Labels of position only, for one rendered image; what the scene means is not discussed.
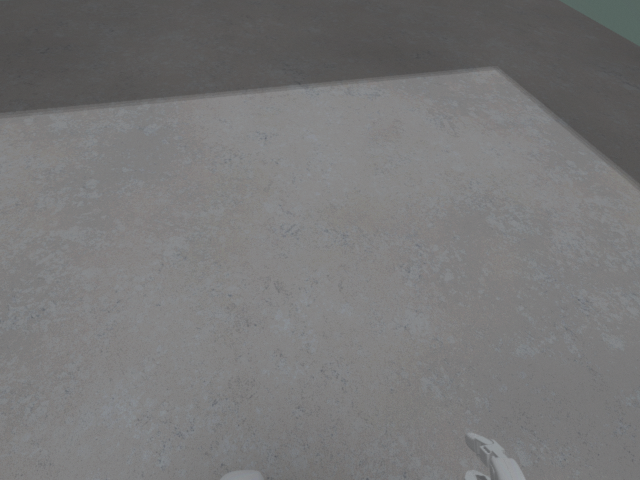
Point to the robot right hand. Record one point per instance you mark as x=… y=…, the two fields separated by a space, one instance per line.
x=493 y=456

